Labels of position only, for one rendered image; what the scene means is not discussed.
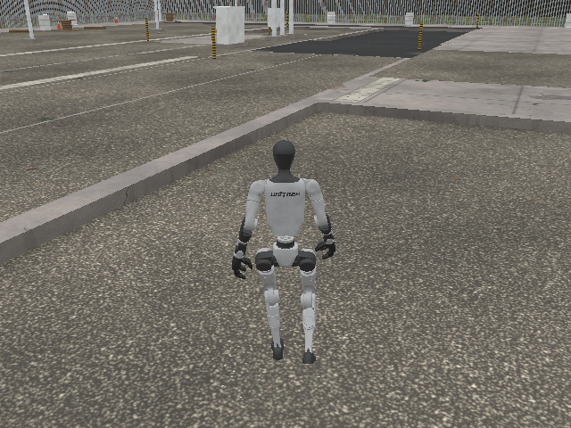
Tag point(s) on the humanoid robot head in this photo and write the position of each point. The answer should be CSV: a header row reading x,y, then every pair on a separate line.
x,y
283,152

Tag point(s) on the left robot upper arm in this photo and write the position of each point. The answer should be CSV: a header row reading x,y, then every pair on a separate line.
x,y
252,204

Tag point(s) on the right robot forearm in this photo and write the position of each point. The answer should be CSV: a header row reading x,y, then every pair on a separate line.
x,y
327,232

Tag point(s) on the humanoid robot torso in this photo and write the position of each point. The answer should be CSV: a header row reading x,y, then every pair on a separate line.
x,y
285,204

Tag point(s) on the right robot hand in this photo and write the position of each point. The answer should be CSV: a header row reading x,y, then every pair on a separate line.
x,y
322,246

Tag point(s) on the left robot hand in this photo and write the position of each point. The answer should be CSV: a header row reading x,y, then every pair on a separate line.
x,y
236,265

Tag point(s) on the right robot upper arm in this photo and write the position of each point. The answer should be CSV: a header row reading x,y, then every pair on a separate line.
x,y
312,187

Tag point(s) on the left robot forearm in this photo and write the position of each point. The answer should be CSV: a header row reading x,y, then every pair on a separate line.
x,y
242,241

